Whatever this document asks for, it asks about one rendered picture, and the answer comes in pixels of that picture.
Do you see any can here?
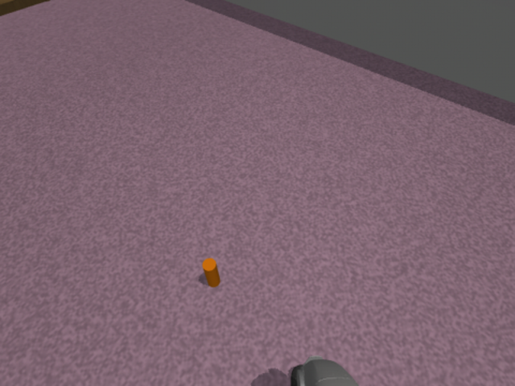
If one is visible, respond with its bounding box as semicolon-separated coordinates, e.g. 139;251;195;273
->
203;258;220;287

